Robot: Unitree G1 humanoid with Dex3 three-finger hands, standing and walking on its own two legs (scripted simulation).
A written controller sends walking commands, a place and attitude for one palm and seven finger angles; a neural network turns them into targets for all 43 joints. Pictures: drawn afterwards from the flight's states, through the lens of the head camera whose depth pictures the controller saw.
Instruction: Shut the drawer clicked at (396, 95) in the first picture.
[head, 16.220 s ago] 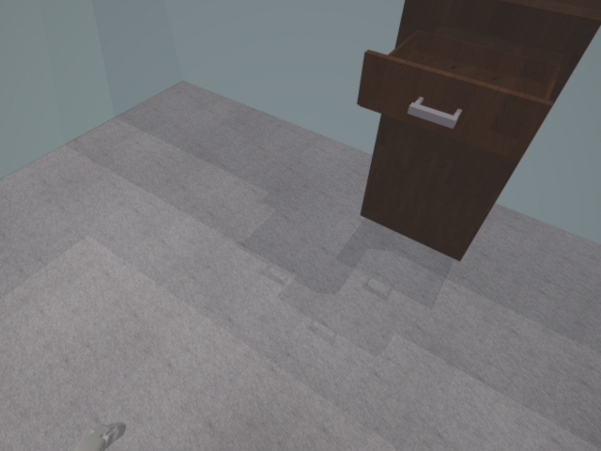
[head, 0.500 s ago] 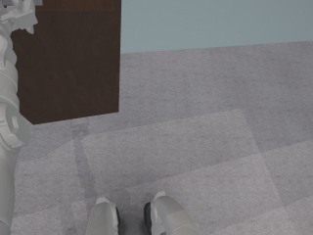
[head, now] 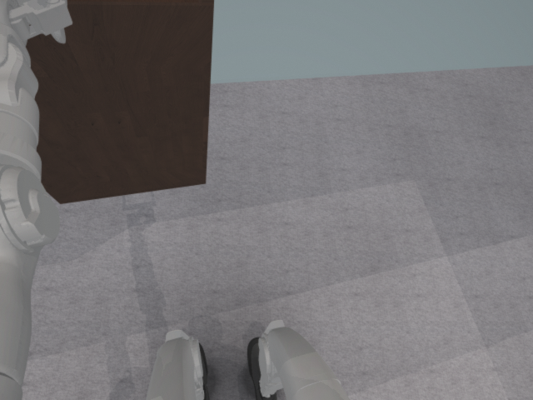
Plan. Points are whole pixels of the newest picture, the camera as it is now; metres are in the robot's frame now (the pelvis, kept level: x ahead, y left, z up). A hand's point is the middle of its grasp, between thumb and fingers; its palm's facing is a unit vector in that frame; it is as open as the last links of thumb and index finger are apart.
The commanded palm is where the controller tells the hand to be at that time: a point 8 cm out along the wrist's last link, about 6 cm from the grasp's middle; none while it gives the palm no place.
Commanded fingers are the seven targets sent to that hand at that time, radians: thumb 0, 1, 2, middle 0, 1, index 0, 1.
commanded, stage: pull the fist back off the drawer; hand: left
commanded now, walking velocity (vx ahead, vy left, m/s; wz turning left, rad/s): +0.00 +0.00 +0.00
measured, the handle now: out of the picture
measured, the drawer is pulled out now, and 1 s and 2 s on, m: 0.00 0.00 0.00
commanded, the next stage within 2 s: draw the hand back to the body in 0.30 s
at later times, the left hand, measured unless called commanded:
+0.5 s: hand (67, 9) +0.59 +0.16 +0.12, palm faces +0.11 -0.99 -0.02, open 3.1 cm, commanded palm +0.54 +0.20 +0.13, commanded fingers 0.00 0.90 0.90 -1.40 -1.60 -1.40 -1.60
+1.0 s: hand out of the picture +0.41 +0.19 +0.18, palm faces +0.14 -0.98 -0.15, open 3.2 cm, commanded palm +0.37 +0.24 +0.19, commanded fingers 0.00 0.90 0.90 -1.40 -1.60 -1.40 -1.60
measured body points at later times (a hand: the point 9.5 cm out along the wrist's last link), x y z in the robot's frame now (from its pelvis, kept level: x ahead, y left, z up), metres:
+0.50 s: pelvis +0.05 -0.02 +0.03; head +0.19 +0.00 +0.46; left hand +0.58 +0.21 +0.12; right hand +0.02 -0.28 -0.08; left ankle +0.06 +0.07 -0.65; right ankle +0.03 -0.12 -0.65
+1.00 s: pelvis +0.06 -0.02 +0.07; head +0.08 -0.03 +0.52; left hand +0.39 +0.24 +0.19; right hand +0.24 -0.27 -0.01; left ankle +0.06 +0.07 -0.65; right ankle +0.03 -0.12 -0.65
